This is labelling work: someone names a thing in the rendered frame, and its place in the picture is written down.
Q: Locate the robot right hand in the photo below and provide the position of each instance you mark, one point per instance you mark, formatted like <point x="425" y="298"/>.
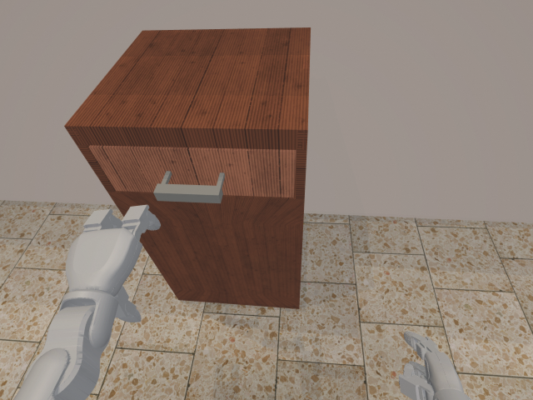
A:
<point x="421" y="383"/>

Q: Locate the drawer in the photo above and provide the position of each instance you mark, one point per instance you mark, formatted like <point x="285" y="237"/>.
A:
<point x="248" y="172"/>

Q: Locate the cabinet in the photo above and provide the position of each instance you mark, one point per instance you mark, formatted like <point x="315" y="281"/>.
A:
<point x="212" y="88"/>

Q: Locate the handle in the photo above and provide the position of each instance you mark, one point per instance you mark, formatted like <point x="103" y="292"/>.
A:
<point x="189" y="193"/>

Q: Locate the robot left hand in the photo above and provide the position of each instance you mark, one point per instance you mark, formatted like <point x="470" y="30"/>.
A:
<point x="104" y="255"/>

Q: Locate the robot left forearm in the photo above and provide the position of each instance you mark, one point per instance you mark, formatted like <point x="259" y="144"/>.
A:
<point x="68" y="367"/>

